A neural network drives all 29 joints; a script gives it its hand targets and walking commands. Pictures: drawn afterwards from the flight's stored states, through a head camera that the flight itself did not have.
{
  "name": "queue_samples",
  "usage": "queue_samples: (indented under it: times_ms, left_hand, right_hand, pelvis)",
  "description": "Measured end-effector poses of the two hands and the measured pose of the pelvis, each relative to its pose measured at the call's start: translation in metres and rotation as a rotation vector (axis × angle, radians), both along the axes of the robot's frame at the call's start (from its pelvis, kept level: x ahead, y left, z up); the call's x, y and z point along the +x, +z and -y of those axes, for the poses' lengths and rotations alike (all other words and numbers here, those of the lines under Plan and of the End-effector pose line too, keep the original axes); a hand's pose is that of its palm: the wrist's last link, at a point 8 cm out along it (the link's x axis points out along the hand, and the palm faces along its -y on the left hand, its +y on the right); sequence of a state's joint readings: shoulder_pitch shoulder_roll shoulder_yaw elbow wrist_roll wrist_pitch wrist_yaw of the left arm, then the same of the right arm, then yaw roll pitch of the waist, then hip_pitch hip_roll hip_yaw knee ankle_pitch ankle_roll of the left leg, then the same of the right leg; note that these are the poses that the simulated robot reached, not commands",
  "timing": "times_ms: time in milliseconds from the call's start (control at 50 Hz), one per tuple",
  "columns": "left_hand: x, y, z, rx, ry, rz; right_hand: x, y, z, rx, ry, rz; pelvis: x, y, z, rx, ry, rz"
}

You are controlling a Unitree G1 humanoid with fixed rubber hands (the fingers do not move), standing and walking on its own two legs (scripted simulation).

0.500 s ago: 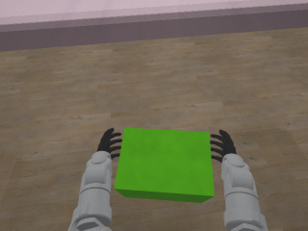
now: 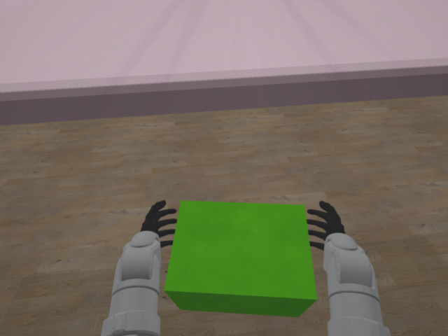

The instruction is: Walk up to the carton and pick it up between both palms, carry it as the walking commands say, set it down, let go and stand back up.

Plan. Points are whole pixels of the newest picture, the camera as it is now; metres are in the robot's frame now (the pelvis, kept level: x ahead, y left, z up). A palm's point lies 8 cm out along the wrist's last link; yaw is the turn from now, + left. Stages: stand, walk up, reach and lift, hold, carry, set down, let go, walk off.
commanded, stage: reach and lift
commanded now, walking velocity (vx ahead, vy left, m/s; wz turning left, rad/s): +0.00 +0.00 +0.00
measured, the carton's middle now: (240, 259) +0.30 -0.02 -0.04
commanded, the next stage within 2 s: hold in 1.40 s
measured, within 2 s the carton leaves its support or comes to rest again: neither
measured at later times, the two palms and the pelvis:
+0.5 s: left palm (141, 245) +0.28 +0.16 +0.05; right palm (326, 238) +0.28 -0.18 +0.05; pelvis +0.00 +0.00 +0.00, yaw +0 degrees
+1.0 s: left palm (140, 246) +0.28 +0.16 +0.05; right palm (325, 237) +0.28 -0.18 +0.05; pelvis +0.00 -0.01 +0.00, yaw +0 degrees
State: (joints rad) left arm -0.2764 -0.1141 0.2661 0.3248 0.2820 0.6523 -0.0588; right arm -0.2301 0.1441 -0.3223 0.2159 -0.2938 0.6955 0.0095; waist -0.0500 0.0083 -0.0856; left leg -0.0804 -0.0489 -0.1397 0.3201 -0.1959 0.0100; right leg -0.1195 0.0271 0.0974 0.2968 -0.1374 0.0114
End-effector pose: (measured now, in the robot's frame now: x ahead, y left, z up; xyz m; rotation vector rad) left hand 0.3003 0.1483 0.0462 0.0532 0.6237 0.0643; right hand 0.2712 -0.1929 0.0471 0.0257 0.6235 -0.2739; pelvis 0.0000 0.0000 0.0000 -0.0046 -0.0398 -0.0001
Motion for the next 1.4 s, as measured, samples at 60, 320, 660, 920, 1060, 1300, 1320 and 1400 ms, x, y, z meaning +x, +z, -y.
queue_samples:
  times_ms: [60, 320, 660, 920, 1060, 1300, 1320, 1400]
  left_hand:
    - [-0.002, 0.004, 0.0, -0.002, 0.002, 0.0]
    - [-0.011, 0.006, -0.007, 0.013, 0.049, -0.015]
    - [-0.018, 0.005, -0.013, 0.013, 0.089, -0.012]
    - [-0.019, 0.005, -0.013, 0.013, 0.1, -0.013]
    - [-0.019, 0.005, -0.014, 0.015, 0.106, -0.013]
    - [-0.022, 0.005, -0.013, 0.019, 0.103, -0.013]
    - [-0.022, 0.005, -0.013, 0.019, 0.103, -0.013]
    - [-0.023, 0.005, -0.013, 0.019, 0.104, -0.014]
  right_hand:
    - [-0.002, 0.005, 0.0, -0.001, -0.003, 0.001]
    - [-0.002, 0.006, -0.008, -0.007, 0.032, -0.017]
    - [0.006, 0.004, -0.013, -0.013, 0.071, -0.014]
    - [0.007, 0.004, -0.014, -0.012, 0.084, -0.014]
    - [0.007, 0.003, -0.015, -0.011, 0.088, -0.014]
    - [0.003, 0.003, -0.014, -0.009, 0.087, -0.013]
    - [0.002, 0.003, -0.013, -0.008, 0.087, -0.012]
    - [0.002, 0.003, -0.013, -0.008, 0.088, -0.012]
  pelvis:
    - [0.0, 0.0, 0.0, 0.0, 0.001, 0.025]
    - [-0.004, 0.001, -0.001, 0.001, -0.009, 0.067]
    - [-0.002, 0.001, 0.004, 0.001, -0.002, 0.067]
    - [-0.001, 0.001, 0.006, 0.001, -0.005, 0.066]
    - [-0.001, 0.001, 0.006, 0.001, -0.005, 0.065]
    - [-0.002, 0.001, 0.006, 0.002, -0.006, 0.067]
    - [-0.002, 0.001, 0.006, 0.002, -0.006, 0.067]
    - [-0.003, 0.001, 0.006, 0.002, -0.005, 0.068]
